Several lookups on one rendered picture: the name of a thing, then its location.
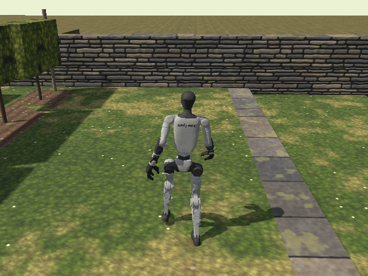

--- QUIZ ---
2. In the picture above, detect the robot right upper arm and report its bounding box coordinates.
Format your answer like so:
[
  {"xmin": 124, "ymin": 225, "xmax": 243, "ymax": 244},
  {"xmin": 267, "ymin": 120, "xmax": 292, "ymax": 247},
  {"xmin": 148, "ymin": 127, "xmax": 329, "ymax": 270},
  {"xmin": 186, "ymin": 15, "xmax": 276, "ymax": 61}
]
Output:
[{"xmin": 199, "ymin": 116, "xmax": 212, "ymax": 147}]

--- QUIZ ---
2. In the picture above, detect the left robot shin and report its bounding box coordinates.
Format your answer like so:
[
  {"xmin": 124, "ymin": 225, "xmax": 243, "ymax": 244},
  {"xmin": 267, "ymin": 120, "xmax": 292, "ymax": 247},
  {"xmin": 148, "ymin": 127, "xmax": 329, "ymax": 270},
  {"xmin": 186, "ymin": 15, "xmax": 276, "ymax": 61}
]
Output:
[{"xmin": 163, "ymin": 181, "xmax": 172, "ymax": 215}]

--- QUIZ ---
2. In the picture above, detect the left robot foot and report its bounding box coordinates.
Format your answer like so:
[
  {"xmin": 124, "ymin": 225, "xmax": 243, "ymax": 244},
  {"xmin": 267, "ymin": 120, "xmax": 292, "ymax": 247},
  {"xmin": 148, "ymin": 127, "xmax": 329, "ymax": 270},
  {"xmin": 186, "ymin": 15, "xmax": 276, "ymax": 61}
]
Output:
[{"xmin": 162, "ymin": 210, "xmax": 170, "ymax": 222}]

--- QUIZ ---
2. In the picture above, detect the left robot hand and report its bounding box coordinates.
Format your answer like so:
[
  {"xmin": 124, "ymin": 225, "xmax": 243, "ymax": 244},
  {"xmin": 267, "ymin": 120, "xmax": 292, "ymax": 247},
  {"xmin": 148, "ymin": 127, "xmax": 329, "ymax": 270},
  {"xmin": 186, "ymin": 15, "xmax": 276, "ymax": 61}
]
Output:
[{"xmin": 146, "ymin": 164, "xmax": 159, "ymax": 181}]

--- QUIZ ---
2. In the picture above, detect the robot left upper arm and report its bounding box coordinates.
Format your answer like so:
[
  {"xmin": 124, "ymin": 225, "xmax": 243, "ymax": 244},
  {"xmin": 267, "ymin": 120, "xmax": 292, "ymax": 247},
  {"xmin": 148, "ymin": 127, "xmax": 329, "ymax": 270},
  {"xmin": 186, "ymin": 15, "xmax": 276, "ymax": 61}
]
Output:
[{"xmin": 158, "ymin": 115, "xmax": 175, "ymax": 147}]

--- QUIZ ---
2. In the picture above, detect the right robot hand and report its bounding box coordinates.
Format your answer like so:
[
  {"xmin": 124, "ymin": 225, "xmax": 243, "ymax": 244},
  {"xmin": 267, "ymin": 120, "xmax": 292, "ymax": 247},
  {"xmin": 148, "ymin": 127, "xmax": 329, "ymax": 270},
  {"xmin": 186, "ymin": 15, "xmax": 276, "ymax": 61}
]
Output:
[{"xmin": 201, "ymin": 151, "xmax": 214, "ymax": 160}]

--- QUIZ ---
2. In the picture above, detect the left robot forearm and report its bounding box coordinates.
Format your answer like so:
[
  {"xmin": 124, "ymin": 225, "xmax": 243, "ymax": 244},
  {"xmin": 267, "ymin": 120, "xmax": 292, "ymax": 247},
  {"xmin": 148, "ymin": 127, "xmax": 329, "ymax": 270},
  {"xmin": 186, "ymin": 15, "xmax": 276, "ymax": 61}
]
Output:
[{"xmin": 149, "ymin": 138, "xmax": 163, "ymax": 166}]

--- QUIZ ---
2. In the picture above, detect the right robot forearm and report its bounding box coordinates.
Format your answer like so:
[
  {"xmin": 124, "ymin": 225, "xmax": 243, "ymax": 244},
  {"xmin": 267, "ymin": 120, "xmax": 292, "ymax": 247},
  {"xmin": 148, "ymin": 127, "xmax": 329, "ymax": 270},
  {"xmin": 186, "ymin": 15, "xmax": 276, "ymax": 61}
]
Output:
[{"xmin": 206, "ymin": 138, "xmax": 214, "ymax": 155}]

